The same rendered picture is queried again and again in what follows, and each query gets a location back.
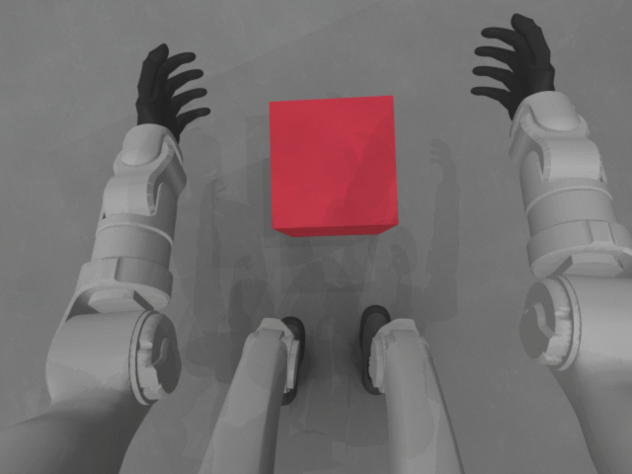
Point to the left robot upper arm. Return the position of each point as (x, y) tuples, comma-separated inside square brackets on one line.
[(105, 372)]

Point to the right robot upper arm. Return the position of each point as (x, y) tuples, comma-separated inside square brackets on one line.
[(581, 328)]

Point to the robot left foot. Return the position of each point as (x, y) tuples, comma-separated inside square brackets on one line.
[(297, 329)]

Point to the left robot hand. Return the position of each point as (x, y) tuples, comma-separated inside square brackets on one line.
[(155, 91)]

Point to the right robot forearm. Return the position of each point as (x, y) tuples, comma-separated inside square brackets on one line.
[(567, 200)]

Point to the robot right shin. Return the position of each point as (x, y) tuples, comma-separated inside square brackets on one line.
[(399, 324)]

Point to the right robot hand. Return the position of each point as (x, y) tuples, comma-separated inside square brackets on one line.
[(530, 63)]

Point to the carton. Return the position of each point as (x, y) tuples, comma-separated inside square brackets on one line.
[(333, 166)]

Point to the left robot forearm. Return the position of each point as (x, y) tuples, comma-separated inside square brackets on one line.
[(129, 268)]

